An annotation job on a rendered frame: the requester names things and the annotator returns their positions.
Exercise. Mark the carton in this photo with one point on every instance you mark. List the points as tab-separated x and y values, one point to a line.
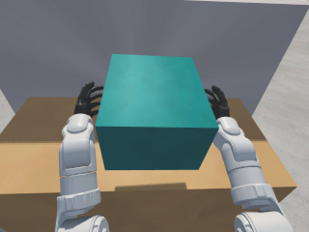
154	114

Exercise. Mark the robot left upper arm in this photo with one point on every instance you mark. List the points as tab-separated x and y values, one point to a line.
94	223

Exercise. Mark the robot right forearm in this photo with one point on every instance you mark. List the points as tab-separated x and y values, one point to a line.
249	186

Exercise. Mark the robot left forearm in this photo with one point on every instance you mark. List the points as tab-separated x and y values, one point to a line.
79	190

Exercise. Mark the robot left hand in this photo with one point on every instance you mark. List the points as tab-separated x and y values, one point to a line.
84	104

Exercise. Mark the pedestal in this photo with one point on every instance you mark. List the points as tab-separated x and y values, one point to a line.
195	200

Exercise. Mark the robot right upper arm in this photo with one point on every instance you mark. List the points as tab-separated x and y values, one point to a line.
261	221

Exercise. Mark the robot right hand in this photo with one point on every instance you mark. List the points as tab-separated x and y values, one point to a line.
219	103

